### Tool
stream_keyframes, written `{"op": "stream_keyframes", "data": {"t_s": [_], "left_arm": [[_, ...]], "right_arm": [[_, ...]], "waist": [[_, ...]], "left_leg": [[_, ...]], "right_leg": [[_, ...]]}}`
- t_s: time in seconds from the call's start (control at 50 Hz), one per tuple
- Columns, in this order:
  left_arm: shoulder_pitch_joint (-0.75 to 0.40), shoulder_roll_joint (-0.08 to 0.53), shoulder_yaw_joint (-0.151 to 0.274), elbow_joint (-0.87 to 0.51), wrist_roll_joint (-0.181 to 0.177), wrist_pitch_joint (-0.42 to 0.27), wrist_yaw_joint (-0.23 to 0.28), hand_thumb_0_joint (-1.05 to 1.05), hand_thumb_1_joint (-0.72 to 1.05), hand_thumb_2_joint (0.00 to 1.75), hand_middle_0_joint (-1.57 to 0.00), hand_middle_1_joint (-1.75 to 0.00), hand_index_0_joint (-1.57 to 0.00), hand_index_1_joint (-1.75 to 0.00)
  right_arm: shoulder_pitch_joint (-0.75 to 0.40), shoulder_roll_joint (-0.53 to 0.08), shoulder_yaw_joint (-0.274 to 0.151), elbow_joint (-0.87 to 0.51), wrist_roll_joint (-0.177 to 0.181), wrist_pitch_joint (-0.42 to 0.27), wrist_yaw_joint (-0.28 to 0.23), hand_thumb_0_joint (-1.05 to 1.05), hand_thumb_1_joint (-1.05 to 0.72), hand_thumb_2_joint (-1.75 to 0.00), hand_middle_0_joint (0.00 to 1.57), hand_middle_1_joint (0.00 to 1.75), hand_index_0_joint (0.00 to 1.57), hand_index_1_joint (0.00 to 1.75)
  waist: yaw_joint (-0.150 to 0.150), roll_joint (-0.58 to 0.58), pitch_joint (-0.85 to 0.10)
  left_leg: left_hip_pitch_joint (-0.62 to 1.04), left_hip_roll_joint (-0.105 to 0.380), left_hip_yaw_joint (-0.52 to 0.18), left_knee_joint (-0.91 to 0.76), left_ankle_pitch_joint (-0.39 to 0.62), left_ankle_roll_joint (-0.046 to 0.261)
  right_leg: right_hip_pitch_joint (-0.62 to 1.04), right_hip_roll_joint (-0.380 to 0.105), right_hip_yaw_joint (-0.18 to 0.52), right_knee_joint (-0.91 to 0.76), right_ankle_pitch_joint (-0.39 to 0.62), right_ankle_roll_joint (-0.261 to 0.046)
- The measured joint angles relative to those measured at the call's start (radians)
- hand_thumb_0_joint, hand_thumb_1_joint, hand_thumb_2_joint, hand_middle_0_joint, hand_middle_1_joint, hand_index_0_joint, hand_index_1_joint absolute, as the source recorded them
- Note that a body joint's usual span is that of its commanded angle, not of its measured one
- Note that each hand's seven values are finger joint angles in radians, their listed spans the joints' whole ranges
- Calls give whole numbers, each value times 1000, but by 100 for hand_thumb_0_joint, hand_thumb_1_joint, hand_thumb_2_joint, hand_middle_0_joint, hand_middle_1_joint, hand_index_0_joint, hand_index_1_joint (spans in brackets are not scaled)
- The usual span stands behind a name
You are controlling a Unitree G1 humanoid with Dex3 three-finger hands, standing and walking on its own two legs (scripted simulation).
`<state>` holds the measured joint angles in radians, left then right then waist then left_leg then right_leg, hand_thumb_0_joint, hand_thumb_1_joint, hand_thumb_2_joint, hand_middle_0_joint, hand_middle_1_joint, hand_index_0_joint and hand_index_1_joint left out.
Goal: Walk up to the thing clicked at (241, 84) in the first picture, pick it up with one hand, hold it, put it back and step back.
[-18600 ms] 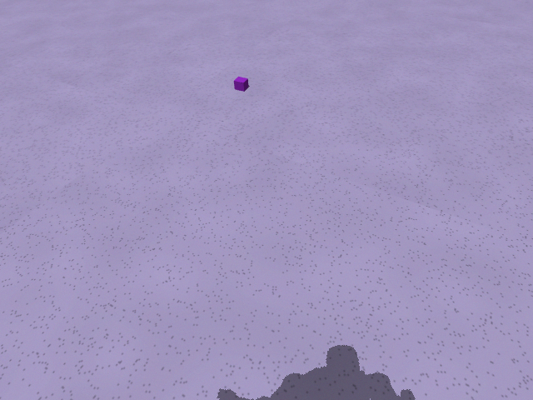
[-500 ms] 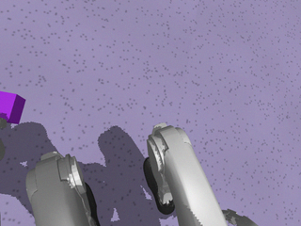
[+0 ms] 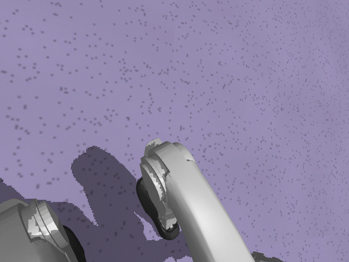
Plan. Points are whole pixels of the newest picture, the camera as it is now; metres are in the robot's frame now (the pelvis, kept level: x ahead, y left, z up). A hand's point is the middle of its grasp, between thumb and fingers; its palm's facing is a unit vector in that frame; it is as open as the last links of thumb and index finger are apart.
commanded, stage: approach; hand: left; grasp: from above
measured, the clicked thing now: out of the picture +0.46 +0.36 -0.29
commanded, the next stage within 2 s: rest palm in 0.26 s
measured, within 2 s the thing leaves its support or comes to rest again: neither
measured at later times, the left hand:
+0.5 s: hand out of the picture +0.42 +0.35 -0.21, palm faces +0.02 -0.46 -0.89, open 14.0 cm
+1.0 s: hand out of the picture +0.46 +0.33 -0.23, palm faces +0.08 -0.43 -0.90, open 14.1 cm
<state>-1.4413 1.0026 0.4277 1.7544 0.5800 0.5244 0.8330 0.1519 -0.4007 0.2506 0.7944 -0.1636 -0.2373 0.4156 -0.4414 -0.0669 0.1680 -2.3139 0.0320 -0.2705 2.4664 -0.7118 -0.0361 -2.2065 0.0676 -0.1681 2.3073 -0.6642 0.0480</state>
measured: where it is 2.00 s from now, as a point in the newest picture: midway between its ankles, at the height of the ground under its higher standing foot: (124, 244)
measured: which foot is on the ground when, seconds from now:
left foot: down 0.00-1.00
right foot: down 0.00-1.00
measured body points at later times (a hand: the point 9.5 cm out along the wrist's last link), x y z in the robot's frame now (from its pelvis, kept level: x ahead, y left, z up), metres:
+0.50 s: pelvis +0.00 +0.00 +0.01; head +0.28 +0.10 +0.34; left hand +0.42 +0.37 -0.16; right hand +0.02 -0.26 -0.07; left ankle +0.06 +0.14 -0.29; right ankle +0.11 -0.12 -0.29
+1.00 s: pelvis +0.00 +0.00 -0.01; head +0.30 +0.09 +0.31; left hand +0.45 +0.35 -0.18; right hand -0.02 -0.26 -0.05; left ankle +0.06 +0.14 -0.29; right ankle +0.11 -0.12 -0.29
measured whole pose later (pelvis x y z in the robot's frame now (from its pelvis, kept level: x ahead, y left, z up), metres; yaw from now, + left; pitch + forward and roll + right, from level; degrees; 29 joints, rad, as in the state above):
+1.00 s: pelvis +0.00 +0.00 -0.01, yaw -1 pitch +28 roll -14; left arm -1.35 1.02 0.38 1.77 0.40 0.48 0.90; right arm 0.12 -0.44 0.31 0.75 -0.17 -0.25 0.48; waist -0.45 -0.09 0.24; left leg -2.31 0.03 -0.29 2.51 -0.73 -0.04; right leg -2.20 0.07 -0.18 2.34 -0.67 0.05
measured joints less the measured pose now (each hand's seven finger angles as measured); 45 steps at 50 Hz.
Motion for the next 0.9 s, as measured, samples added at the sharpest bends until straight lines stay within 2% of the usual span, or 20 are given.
{"op": "stream_keyframes", "data": {"t_s": [0.1, 0.2, 0.26, 0.34, 0.42, 0.5, 0.68, 0.78, 0.9], "left_arm": [[41, -23, -4, -59, -10, 37, -18, 0, -58, 101, -10, -103, -6, -106], [136, -86, -21, -81, -60, 55, -52, 0, -55, 99, -10, -103, -7, -105], [181, -112, -15, -76, -75, 52, -62, 0, -53, 98, -10, -103, -7, -104], [201, -128, -15, -67, -80, 38, -57, 0, -51, 96, -10, -103, -8, -104], [181, -128, -22, -59, -84, 12, -38, 0, -49, 95, -10, -103, -9, -103], [144, -112, -30, -36, -80, -9, -17, 0, -49, 95, -10, -102, -8, -103], [83, -60, -32, 17, -83, -34, 23, 0, -52, 100, -10, -100, -7, -103], [87, -34, -30, 15, -102, -30, 65, 0, -54, 101, -9, -99, -7, -103], [93, 1, -35, 7, -160, -44, 82, 0, -54, 101, -4, -100, -7, -103]], "right_arm": [[45, 7, -32, -26, 46, 24, 29, 0, -93, -90, 19, 30, 20, 30], [74, 28, -53, -23, 80, 39, 45, 0, -93, -90, 19, 30, 20, 30], [65, 43, -62, -16, 80, 39, 44, 0, -93, -90, 19, 30, 20, 30], [28, 56, -68, -1, 59, 29, 38, 0, -93, -90, 19, 30, 20, 30], [-21, 57, -57, 16, 31, 14, 25, 0, -92, -90, 19, 30, 20, 30], [-62, 44, -39, 29, 7, 2, 18, 0, -92, -90, 19, 30, 20, 30], [-79, 0, 5, 6, -20, -8, 25, 0, -93, -90, 19, 30, 19, 30], [-66, -13, 24, -7, -27, -7, 37, 0, -93, -90, 19, 30, 19, 30], [-45, -30, 50, -26, -20, -7, 55, 0, -93, -91, 19, 30, 19, 30]], "waist": [[25, 30, -33], [70, 47, -84], [87, 41, -91], [96, 25, -69], [90, 2, -34], [72, -12, -10], [24, -28, 37], [3, -37, 64], [-8, -37, 77]], "left_leg": [[-11, 10, -3, 2, -11, 5], [-11, 18, 9, -6, -19, 8], [-5, 17, 18, -10, -16, 9], [3, 6, 26, -18, -1, 6], [13, -4, 29, -28, 13, 1], [18, -10, 23, -30, 17, -4], [26, -3, 1, -14, 0, -11], [29, -2, -12, 2, -8, -12], [18, -1, -18, 26, -12, -9]], "right_leg": [[-12, 9, -2, -7, -1, 6], [-20, 12, 8, -10, -6, 5], [-16, 10, 15, -8, -6, 4], [-5, -1, 21, -6, -4, -1], [7, -11, 22, -7, 0, -6], [14, -16, 16, -8, 0, -11], [19, -6, -2, -4, -3, -13], [22, -2, -10, 4, -4, -12], [13, 3, -13, 21, -3, -5]]}}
